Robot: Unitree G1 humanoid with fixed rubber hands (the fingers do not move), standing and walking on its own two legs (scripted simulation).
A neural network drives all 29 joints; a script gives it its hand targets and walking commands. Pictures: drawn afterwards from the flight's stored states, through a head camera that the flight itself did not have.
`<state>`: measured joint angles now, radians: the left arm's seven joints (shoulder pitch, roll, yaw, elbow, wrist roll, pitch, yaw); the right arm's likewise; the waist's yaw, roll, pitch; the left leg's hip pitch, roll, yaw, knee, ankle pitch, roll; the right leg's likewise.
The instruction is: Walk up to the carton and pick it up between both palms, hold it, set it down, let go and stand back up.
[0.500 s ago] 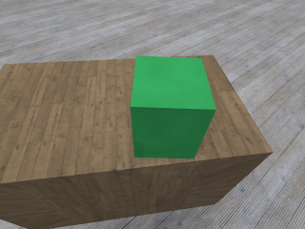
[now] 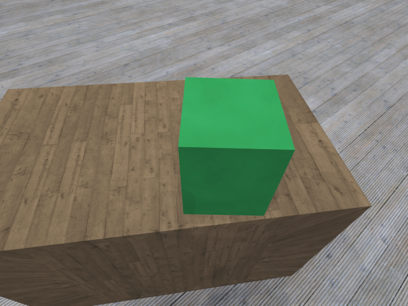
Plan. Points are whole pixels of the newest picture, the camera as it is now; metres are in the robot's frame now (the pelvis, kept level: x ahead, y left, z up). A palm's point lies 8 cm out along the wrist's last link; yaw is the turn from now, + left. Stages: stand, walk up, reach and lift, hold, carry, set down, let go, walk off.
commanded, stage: walk up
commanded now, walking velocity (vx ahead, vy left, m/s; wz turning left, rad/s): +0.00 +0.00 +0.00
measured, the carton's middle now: (226, 149) +0.44 -0.05 +0.03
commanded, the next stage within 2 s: stand in 0.56 s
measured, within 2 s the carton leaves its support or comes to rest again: neither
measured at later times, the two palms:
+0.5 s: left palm out of the picture -0.03 +0.19 -0.15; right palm out of the picture -0.02 -0.20 -0.15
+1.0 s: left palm (98, 297) +0.17 +0.23 -0.16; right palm out of the picture +0.14 -0.26 -0.15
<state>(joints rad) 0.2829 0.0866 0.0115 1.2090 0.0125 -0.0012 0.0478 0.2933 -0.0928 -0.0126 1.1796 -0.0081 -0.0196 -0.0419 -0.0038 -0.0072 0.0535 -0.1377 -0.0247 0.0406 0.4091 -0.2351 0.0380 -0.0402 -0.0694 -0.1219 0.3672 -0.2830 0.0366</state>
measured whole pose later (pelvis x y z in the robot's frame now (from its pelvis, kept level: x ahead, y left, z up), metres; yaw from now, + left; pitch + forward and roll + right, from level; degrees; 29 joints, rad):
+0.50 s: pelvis +0.01 +0.00 +0.00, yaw +0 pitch -2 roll +0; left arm 0.30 0.08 0.01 1.21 0.01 0.00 0.05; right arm 0.29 -0.10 -0.02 1.18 -0.01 -0.02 -0.05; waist 0.00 -0.01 0.06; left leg -0.13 -0.03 0.04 0.42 -0.25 0.04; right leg -0.03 -0.08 -0.12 0.37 -0.30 0.04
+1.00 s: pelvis -0.04 -0.01 -0.04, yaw -1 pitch +18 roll +0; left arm -0.22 0.32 0.01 0.73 -0.16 0.69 0.03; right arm -0.17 -0.24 -0.01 0.96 0.13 0.34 0.04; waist 0.00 -0.07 -0.15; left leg -0.79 0.01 0.06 0.77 -0.30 0.02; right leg -0.73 -0.05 -0.04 0.81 -0.38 0.00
